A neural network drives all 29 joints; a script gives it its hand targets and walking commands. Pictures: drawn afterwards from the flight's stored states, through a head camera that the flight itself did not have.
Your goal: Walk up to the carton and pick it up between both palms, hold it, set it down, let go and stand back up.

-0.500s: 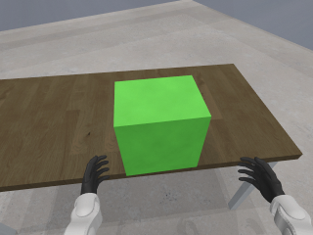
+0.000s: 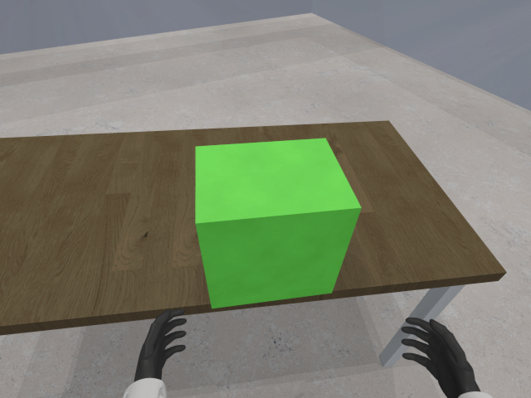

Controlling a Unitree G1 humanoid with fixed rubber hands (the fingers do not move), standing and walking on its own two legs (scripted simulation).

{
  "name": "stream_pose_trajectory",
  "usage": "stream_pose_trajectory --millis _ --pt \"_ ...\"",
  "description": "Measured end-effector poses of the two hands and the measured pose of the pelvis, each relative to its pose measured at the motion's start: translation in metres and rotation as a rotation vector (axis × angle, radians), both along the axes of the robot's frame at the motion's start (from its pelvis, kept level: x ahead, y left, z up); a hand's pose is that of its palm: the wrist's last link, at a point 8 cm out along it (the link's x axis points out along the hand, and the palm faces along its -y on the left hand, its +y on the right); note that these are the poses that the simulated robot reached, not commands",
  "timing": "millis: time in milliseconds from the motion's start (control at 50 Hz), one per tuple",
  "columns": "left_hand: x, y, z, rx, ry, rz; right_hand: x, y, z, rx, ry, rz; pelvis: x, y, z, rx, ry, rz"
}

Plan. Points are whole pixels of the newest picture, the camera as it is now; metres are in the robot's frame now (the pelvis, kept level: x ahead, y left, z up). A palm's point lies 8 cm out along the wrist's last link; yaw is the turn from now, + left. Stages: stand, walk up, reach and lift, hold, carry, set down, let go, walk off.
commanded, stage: let go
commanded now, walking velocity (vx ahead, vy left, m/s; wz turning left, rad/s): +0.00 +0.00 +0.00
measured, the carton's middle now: (268, 224) +0.43 +0.01 +0.02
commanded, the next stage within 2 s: stand in 0.50 s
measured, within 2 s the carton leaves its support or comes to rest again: neither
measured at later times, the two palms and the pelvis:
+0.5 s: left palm out of the picture +0.14 +0.22 -0.08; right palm out of the picture +0.12 -0.23 -0.07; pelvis +0.00 +0.00 +0.00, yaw -1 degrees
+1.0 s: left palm out of the picture -0.04 +0.26 -0.16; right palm out of the picture -0.01 -0.22 -0.13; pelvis -0.01 +0.02 -0.01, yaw +3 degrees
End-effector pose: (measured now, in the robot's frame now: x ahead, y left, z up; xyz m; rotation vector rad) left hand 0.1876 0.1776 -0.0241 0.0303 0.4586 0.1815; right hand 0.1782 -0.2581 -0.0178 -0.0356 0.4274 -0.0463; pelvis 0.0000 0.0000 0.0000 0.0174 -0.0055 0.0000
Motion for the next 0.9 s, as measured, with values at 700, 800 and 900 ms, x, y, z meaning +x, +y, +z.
stream_pose_trajectory --millis 700,800,900 --pt "-0.123 0.074 -0.106 0.094 0.59 -0.072 -0.127 0.02 -0.102 -0.219 0.68 -0.043 0.001 0.007 -0.011 -0.037 0.002 0.016" --pt "-0.167 0.082 -0.121 0.065 0.722 -0.034 -0.155 0.025 -0.106 -0.212 0.762 -0.056 0.0 0.01 -0.01 -0.04 -0.013 0.029" --pt "-0.202 0.083 -0.128 0.033 0.816 0.001 -0.173 0.031 -0.106 -0.211 0.814 -0.066 -0.002 0.015 -0.008 -0.04 -0.027 0.04"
